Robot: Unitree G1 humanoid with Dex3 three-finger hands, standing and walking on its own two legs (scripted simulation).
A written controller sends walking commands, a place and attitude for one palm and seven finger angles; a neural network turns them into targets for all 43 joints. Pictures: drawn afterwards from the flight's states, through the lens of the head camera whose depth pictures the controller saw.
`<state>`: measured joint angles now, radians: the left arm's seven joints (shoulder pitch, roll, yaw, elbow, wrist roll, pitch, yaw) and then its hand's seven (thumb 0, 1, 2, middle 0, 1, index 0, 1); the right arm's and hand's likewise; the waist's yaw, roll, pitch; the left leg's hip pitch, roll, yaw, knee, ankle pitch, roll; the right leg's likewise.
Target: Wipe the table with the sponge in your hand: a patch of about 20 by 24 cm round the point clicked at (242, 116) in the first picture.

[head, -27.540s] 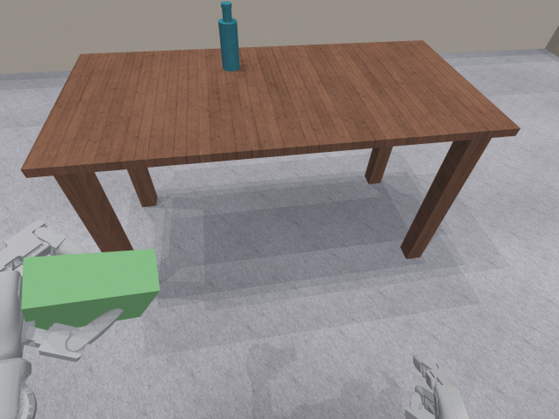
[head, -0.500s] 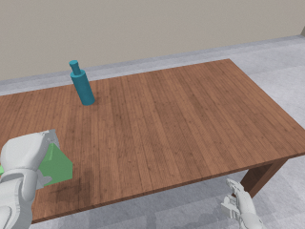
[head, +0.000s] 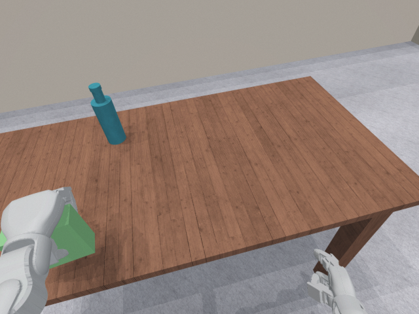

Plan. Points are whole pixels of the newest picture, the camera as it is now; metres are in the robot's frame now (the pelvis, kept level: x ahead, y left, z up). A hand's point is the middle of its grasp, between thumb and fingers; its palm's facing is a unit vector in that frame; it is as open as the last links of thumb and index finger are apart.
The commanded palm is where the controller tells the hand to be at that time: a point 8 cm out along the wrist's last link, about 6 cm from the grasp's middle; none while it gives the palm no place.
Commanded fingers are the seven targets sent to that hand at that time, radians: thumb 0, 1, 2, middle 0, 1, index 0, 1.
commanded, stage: move the sponge above the wiping area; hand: left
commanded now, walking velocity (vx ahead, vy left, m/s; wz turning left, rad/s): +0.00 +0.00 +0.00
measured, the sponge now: (57, 244) +0.20 +0.35 +0.02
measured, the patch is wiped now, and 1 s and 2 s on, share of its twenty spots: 0.00 0.00 0.00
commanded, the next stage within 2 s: none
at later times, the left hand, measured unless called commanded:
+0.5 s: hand (55, 230) +0.21 +0.34 +0.06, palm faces -0.08 -0.08 -0.99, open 9.3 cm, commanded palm +0.19 +0.32 +0.12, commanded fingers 0.00 0.10 1.30 -1.20 -1.60 -1.20 -1.60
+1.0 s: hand (66, 242) +0.20 +0.32 +0.04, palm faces -0.13 -0.12 -0.98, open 9.3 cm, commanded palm +0.19 +0.31 +0.12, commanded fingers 0.00 0.10 1.30 -1.20 -1.60 -1.20 -1.60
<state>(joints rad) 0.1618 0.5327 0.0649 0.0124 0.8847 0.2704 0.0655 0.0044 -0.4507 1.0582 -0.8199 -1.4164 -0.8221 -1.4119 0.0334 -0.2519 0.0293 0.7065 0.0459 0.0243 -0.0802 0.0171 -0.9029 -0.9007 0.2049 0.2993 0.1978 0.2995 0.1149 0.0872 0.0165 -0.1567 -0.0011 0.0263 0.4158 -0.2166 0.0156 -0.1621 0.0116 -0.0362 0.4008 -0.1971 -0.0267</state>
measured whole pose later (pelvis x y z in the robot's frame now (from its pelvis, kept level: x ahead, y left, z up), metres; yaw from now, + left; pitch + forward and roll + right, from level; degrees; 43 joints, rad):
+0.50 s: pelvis +0.01 +0.00 +0.00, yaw +0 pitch -1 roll +0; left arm 0.19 0.54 0.09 0.04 0.86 0.21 0.05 0.00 -0.45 1.06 -0.82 -1.42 -0.82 -1.41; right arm 0.06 -0.27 0.00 0.70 0.05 0.00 -0.08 0.02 -0.90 -0.90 0.20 0.30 0.20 0.30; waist 0.10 0.10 0.01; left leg -0.18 0.00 0.02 0.44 -0.24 0.02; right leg -0.18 0.01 -0.04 0.42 -0.22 -0.03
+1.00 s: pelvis +0.00 +0.01 +0.00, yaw +1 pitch -2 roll -1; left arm 0.21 0.51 0.01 -0.03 0.90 0.19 0.00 0.00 -0.45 1.06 -0.82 -1.42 -0.82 -1.41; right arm 0.04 -0.26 0.02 0.68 0.03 0.00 -0.08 0.02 -0.90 -0.90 0.20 0.30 0.20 0.30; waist 0.13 0.08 0.02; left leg -0.17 -0.01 0.01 0.43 -0.23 0.03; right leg -0.17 0.00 -0.04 0.40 -0.20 -0.02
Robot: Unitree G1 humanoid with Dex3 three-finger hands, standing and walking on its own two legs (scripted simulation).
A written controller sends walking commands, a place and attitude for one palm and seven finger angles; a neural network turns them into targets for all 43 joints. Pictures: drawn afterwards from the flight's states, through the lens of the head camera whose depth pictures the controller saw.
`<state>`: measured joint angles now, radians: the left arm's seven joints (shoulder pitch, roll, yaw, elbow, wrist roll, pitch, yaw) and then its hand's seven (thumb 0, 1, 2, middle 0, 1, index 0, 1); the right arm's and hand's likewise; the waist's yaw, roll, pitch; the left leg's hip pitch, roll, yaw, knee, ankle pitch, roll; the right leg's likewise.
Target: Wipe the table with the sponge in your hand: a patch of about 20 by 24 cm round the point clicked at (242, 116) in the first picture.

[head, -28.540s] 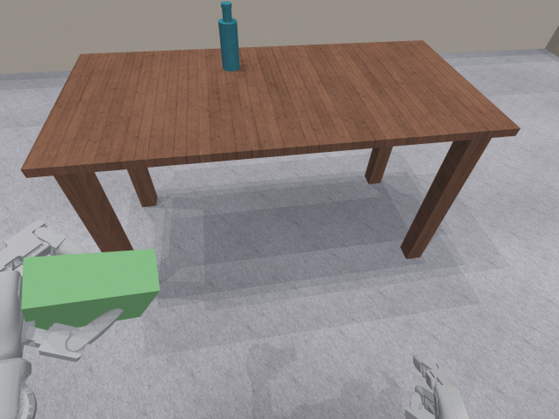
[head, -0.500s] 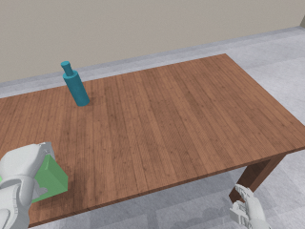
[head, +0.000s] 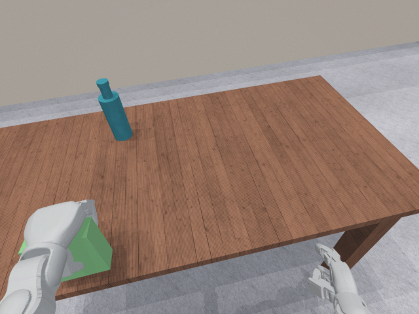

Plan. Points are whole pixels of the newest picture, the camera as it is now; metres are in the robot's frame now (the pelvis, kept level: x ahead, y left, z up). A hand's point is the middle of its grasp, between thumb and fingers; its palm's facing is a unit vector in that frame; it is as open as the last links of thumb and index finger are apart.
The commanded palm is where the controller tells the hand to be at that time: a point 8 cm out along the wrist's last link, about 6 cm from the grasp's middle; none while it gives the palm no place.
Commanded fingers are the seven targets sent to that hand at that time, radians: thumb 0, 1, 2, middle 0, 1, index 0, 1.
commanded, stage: move the sponge above the wiping area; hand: left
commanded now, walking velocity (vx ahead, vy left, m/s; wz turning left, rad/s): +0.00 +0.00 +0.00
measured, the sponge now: (75, 256) +0.19 +0.31 +0.00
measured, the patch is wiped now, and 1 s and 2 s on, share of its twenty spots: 0.00 0.00 0.00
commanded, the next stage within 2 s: none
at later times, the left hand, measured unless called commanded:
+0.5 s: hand (86, 238) +0.21 +0.28 +0.04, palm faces -0.10 -0.08 -0.99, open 9.3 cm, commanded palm +0.20 +0.30 +0.12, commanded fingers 0.00 0.10 1.30 -1.20 -1.60 -1.20 -1.60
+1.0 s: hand (77, 239) +0.20 +0.29 +0.05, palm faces -0.02 -0.04 -1.00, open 9.2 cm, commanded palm +0.19 +0.31 +0.13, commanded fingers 0.00 0.10 1.30 -1.20 -1.60 -1.20 -1.60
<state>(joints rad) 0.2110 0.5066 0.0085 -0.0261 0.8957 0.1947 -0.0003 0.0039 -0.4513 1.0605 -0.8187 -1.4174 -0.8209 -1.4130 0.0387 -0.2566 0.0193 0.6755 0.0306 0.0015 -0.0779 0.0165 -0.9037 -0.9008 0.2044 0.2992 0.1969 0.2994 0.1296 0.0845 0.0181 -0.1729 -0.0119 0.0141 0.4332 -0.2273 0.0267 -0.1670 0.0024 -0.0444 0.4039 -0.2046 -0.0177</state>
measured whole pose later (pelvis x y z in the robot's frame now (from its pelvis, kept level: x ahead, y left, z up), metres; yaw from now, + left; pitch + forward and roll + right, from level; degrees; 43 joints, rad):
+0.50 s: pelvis +0.00 -0.01 +0.00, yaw +0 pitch -2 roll -1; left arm 0.19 0.50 -0.02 -0.02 0.94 0.08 0.05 0.00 -0.45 1.06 -0.83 -1.42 -0.83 -1.41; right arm 0.06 -0.26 0.01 0.69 0.02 -0.02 -0.10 0.02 -0.90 -0.90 0.20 0.30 0.20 0.30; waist 0.15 0.08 0.03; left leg -0.18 0.00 0.01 0.45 -0.23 0.02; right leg -0.17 0.02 -0.04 0.41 -0.20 -0.03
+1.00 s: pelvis +0.00 -0.01 +0.00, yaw -1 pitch -2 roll -1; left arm 0.29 0.53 0.03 -0.12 0.95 0.04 0.13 0.00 -0.45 1.05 -0.83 -1.42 -0.84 -1.42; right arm 0.08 -0.26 -0.01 0.69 0.01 0.00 -0.10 0.02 -0.91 -0.90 0.20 0.30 0.20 0.30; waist 0.17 0.07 0.02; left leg -0.17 0.02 0.02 0.47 -0.26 0.01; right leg -0.16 0.03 -0.04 0.42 -0.22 -0.04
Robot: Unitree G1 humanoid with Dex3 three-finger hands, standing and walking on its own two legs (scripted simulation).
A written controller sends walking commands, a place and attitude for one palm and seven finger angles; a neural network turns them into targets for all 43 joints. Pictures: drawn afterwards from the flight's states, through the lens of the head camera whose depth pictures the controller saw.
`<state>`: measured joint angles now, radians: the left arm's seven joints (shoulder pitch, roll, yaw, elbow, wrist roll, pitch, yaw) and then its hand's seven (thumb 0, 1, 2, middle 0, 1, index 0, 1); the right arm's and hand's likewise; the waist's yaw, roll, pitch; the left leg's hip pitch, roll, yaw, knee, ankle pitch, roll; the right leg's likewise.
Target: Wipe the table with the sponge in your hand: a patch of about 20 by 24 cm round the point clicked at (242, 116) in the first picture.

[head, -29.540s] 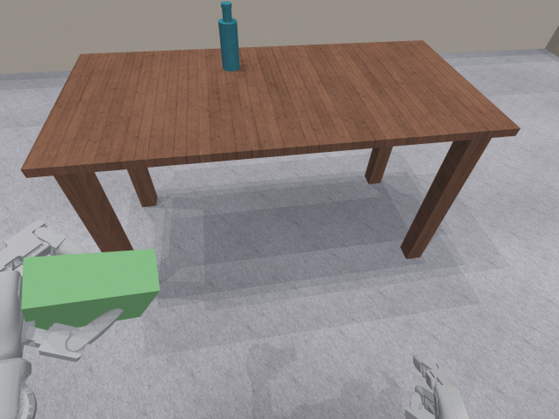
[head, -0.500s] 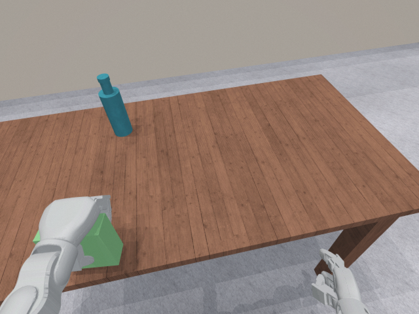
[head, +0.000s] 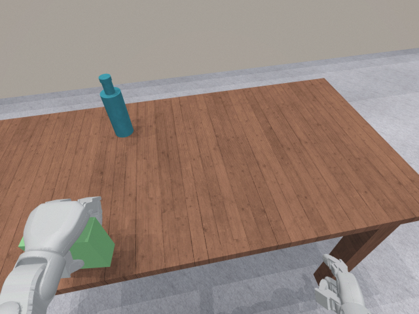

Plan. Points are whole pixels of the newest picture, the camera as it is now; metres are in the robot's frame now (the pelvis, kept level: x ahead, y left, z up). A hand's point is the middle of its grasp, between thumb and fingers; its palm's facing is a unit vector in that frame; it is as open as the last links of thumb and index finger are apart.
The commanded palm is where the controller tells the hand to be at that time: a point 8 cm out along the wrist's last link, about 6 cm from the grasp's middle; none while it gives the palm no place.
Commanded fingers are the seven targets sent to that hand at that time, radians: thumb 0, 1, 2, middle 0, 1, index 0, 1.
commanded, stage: move the sponge above the wiping area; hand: left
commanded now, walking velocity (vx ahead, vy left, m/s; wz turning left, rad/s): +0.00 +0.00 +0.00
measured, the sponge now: (76, 249) +0.18 +0.31 +0.01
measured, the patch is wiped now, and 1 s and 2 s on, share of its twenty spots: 0.00 0.00 0.00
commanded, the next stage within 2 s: lower the sponge onto the table in 1.08 s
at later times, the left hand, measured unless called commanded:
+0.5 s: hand (68, 217) +0.21 +0.32 +0.07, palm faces +0.07 +0.00 -1.00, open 9.2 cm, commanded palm +0.19 +0.32 +0.13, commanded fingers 0.00 0.10 1.30 -1.20 -1.60 -1.20 -1.60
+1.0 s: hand (47, 215) +0.20 +0.35 +0.08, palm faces +0.05 -0.02 -1.00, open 9.2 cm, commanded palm +0.18 +0.33 +0.13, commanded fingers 0.00 0.10 1.30 -1.20 -1.60 -1.20 -1.60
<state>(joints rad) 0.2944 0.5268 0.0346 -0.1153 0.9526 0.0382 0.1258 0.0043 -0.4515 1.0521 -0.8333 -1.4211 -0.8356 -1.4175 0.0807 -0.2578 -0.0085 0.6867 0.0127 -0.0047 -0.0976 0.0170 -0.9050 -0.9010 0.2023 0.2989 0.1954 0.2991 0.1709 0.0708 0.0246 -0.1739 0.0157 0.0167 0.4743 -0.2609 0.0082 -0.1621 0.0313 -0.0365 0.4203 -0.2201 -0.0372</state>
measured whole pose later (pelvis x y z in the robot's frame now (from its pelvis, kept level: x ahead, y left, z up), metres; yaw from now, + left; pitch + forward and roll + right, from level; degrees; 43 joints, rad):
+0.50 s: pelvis +0.00 +0.01 +0.00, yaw +0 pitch -2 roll -1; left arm 0.21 0.52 0.04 -0.07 0.95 0.13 0.17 0.00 -0.45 1.05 -0.84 -1.43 -0.84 -1.42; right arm 0.07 -0.24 0.00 0.70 0.03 0.03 -0.08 0.02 -0.90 -0.90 0.20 0.30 0.20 0.30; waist 0.15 0.07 0.02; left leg -0.17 0.01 0.03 0.45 -0.25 0.01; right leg -0.17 0.02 -0.02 0.41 -0.21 -0.03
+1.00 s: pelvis +0.01 +0.00 +0.00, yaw +0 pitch -2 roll -1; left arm 0.20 0.55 0.11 -0.02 0.87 0.27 0.14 0.01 -0.45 1.05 -0.84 -1.43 -0.84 -1.43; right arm 0.04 -0.26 0.01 0.71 0.06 0.06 -0.07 0.02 -0.90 -0.90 0.20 0.30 0.20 0.30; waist 0.14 0.08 0.01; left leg -0.15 0.01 0.02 0.43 -0.25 0.01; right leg -0.14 0.03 -0.03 0.39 -0.21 -0.03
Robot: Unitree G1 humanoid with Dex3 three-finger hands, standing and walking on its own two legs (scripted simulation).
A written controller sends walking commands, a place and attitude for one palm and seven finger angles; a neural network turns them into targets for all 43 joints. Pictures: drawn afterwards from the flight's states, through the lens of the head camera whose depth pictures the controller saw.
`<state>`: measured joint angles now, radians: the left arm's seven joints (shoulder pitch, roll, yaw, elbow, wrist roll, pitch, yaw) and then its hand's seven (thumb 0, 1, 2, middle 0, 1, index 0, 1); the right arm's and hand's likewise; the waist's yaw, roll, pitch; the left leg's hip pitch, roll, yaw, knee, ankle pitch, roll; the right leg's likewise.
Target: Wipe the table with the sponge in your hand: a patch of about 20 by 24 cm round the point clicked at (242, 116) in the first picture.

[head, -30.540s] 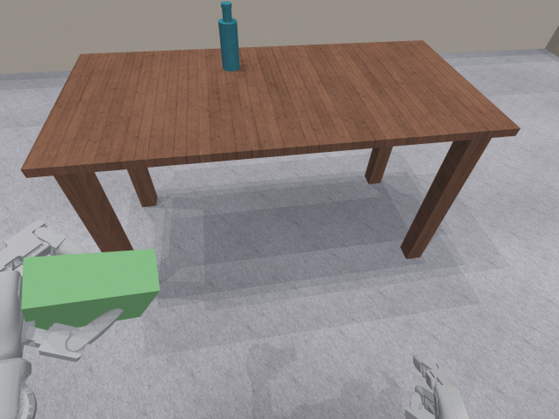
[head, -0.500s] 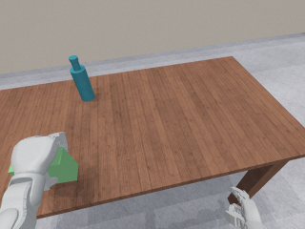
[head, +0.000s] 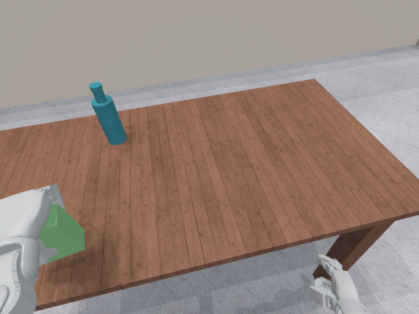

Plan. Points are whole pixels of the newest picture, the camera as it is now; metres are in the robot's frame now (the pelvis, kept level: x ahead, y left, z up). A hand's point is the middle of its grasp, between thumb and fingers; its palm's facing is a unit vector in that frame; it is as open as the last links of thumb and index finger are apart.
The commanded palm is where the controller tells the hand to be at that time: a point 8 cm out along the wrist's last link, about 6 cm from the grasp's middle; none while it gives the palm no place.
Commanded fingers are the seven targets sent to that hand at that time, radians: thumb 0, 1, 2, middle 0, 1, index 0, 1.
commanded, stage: move the sponge above the wiping area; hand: left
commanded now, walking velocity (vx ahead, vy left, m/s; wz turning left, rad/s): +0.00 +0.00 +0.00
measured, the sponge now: (45, 242) +0.19 +0.37 +0.03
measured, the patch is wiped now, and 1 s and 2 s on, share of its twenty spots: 0.00 0.00 0.25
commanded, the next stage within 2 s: lower the sponge onto the table in 0.08 s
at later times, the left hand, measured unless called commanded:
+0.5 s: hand (32, 233) +0.19 +0.37 +0.07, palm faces -0.02 -0.07 -1.00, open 9.2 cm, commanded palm +0.17 +0.33 +0.12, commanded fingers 0.00 0.10 1.30 -1.20 -1.60 -1.20 -1.60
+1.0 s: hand (56, 249) +0.18 +0.34 +0.03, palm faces -0.14 -0.13 -0.98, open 9.2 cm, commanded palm +0.17 +0.32 +0.10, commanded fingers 0.00 0.10 1.30 -1.20 -1.60 -1.20 -1.60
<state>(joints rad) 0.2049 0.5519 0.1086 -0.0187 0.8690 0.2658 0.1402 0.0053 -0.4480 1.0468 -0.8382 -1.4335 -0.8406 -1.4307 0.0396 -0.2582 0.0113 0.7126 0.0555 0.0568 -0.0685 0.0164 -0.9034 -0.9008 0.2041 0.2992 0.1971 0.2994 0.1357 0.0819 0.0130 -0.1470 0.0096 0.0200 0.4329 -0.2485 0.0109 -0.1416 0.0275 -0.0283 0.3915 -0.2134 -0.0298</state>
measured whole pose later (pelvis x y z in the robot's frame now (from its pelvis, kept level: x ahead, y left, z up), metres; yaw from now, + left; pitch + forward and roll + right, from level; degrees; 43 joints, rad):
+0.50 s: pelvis +0.00 +0.01 +0.00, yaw +0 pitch -2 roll -1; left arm 0.22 0.54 0.11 -0.01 0.84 0.36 0.08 0.01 -0.45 1.04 -0.84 -1.44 -0.84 -1.44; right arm 0.05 -0.27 0.01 0.70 0.06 0.06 -0.06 0.02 -0.90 -0.90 0.20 0.30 0.20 0.30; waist 0.10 0.09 0.00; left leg -0.16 -0.01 0.02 0.43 -0.24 0.03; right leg -0.16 0.01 -0.03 0.39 -0.21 -0.01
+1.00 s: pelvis -0.01 +0.01 +0.00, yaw +1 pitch -1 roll +0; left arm 0.17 0.48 0.00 0.09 0.89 0.34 0.04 0.00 -0.45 1.04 -0.84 -1.45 -0.84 -1.44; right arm 0.04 -0.26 0.03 0.69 0.05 0.05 -0.07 0.02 -0.90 -0.90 0.21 0.30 0.20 0.30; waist 0.10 0.09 0.00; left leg -0.19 -0.01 0.01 0.43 -0.22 0.03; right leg -0.18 0.00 -0.04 0.40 -0.20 -0.02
